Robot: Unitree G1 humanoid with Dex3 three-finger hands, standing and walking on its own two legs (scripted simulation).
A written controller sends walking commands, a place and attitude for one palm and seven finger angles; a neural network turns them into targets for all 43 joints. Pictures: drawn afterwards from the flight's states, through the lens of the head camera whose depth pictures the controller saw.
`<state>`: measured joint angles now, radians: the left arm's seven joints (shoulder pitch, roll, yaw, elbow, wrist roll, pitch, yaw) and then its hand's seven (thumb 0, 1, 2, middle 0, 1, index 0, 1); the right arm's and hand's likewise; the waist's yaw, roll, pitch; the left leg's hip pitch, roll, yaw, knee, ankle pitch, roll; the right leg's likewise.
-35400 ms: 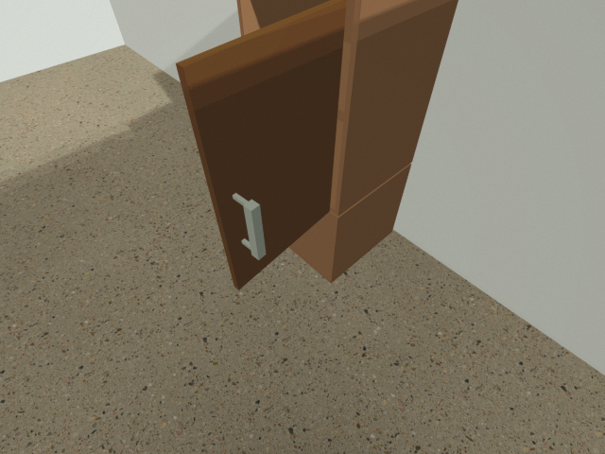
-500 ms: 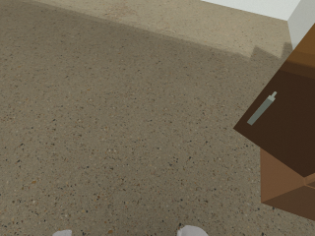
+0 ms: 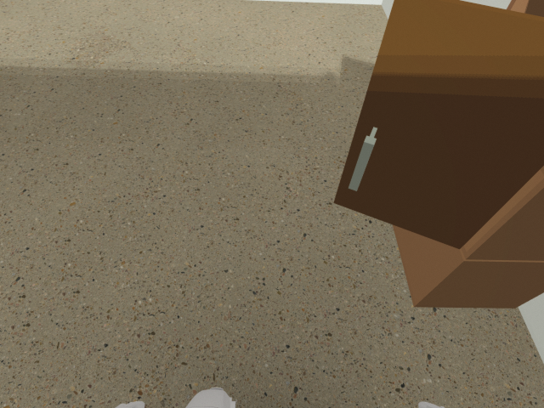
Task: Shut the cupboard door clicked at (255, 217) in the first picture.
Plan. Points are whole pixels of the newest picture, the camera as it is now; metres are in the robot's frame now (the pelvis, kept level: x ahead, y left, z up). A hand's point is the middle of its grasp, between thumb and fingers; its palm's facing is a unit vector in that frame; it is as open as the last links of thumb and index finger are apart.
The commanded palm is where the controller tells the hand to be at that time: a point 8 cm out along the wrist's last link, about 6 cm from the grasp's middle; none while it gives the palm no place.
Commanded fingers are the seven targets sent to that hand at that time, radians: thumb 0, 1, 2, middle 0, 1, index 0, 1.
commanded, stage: turn to face it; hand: left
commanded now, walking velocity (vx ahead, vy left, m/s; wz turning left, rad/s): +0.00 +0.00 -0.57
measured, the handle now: (363, 159) +0.68 -0.18 -0.11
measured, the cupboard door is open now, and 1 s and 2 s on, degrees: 66 66 66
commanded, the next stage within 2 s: take the last steps up to it in 0.46 s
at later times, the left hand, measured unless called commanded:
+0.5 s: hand (168, 388) +0.16 +0.18 -0.16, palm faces -0.26 -0.93 -0.25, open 7.3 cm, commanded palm none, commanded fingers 0.00 0.90 0.90 -0.20 -0.30 -0.20 -0.30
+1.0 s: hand (183, 400) +0.15 +0.16 -0.18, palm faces -0.34 -0.93 -0.13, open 7.3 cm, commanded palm none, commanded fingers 0.00 0.90 0.90 -0.20 -0.30 -0.20 -0.30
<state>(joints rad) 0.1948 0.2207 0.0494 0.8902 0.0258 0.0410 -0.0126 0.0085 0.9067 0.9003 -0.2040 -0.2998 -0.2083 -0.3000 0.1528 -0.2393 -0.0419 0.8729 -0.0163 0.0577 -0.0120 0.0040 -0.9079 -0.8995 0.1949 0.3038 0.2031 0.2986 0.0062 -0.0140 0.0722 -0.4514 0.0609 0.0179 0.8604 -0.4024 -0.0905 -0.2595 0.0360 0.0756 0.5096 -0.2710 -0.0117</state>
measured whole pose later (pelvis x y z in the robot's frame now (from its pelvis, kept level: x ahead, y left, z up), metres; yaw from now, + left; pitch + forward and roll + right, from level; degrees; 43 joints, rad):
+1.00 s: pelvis +0.07 -0.01 +0.00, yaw -22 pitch +0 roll -2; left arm 0.30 0.23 0.08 1.05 0.04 0.06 -0.04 0.01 0.91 0.90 -0.20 -0.30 -0.20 -0.30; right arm 0.30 -0.17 -0.02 0.95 -0.05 -0.04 -0.03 0.00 -0.91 -0.90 0.20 0.30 0.21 0.30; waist -0.02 -0.06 -0.01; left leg -0.22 0.07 0.15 0.54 -0.32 0.02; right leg -0.40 0.01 -0.01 1.04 -0.41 -0.02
